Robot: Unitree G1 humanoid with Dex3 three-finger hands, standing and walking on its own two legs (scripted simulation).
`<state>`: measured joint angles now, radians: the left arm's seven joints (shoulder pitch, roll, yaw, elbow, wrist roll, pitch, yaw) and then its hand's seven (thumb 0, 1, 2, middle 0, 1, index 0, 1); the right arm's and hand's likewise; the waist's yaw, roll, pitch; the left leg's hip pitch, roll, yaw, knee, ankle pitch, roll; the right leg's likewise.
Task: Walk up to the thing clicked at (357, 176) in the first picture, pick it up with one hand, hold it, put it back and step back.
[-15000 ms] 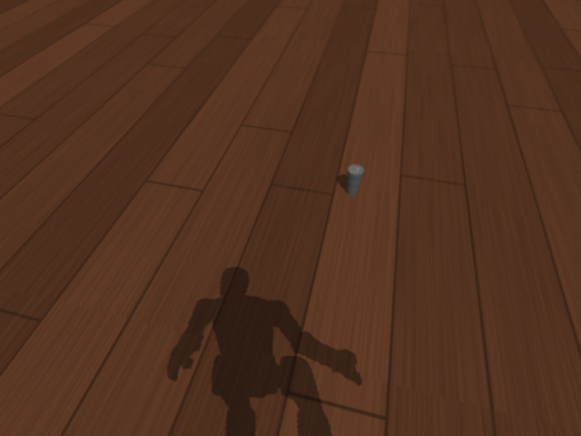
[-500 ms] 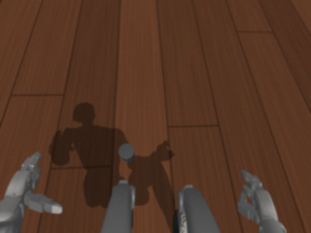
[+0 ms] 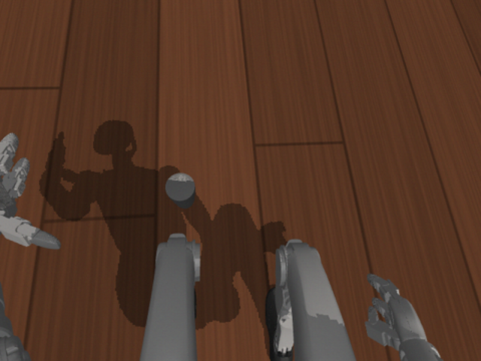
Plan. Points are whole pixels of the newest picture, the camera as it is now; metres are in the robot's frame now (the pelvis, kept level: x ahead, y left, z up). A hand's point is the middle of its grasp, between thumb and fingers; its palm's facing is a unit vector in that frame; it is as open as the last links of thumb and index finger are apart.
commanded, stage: go down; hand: left
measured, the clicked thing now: (182, 194) +0.46 +0.17 -0.41
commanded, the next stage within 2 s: approach in 1.12 s
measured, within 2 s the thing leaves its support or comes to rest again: neither
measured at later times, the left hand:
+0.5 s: hand (45, 182) +0.38 +0.36 -0.08, palm faces +0.07 -0.99 -0.10, open 17.2 cm
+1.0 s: hand (48, 171) +0.40 +0.36 -0.09, palm faces +0.06 -0.99 -0.09, open 17.4 cm
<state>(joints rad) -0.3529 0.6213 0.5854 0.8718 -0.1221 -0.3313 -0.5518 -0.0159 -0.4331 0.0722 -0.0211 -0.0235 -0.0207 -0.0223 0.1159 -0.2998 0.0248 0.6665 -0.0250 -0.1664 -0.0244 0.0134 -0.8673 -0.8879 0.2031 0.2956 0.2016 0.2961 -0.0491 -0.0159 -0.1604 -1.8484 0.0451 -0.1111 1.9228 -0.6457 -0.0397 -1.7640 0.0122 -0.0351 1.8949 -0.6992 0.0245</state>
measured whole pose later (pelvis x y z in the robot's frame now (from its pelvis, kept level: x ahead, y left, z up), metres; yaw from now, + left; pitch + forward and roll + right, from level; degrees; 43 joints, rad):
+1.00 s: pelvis -0.02 +0.00 -0.10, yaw -2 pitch +31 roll -6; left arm -0.61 0.81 0.72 1.03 -0.14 -0.35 -0.69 -0.02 -0.53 0.06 -0.03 -0.07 -0.05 -0.06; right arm 0.13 -0.34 0.09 0.68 -0.04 -0.14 0.00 0.01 -0.88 -0.89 0.20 0.30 0.20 0.30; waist -0.10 -0.03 -0.12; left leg -2.13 0.03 -0.15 2.23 -0.65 -0.05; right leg -2.04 0.03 -0.05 2.19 -0.71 0.03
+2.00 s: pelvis -0.02 +0.02 -0.19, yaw -10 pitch +18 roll -14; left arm -0.66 0.81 0.59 1.40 -0.16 -0.90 -0.45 -0.02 -0.57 0.04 -0.06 -0.11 -0.07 -0.09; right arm -0.11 -0.35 0.40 0.59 -0.27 -0.05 0.09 0.01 -0.90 -0.89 0.20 0.30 0.20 0.30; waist -0.25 -0.20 0.19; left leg -2.26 0.02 -0.33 2.61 -0.70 -0.05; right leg -2.11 0.10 -0.15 2.45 -0.70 0.07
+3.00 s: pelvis -0.03 +0.03 -0.20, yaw -14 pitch +11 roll -18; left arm -0.66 0.83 0.39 1.48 -0.05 -1.13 -0.03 -0.01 0.09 0.46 -0.44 -0.40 -0.42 -0.42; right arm -0.18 -0.36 0.53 0.56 -0.38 0.00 0.16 0.00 -0.87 -0.89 0.20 0.30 0.20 0.30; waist -0.28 -0.28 0.30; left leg -2.21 0.01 -0.45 2.66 -0.70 -0.05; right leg -2.03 0.13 -0.24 2.41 -0.66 0.09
